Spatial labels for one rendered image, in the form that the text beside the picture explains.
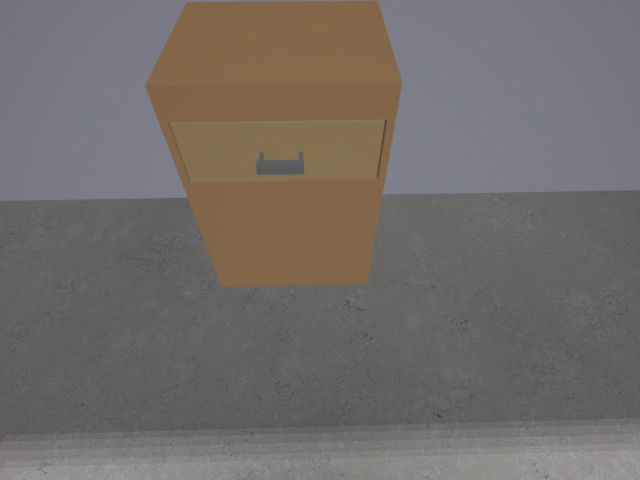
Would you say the drawer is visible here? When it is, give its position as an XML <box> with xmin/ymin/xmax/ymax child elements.
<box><xmin>171</xmin><ymin>120</ymin><xmax>385</xmax><ymax>182</ymax></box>

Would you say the cabinet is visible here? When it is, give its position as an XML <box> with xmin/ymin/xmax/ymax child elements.
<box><xmin>145</xmin><ymin>1</ymin><xmax>402</xmax><ymax>287</ymax></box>

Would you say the handle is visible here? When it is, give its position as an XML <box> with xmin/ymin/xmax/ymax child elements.
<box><xmin>256</xmin><ymin>152</ymin><xmax>304</xmax><ymax>175</ymax></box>

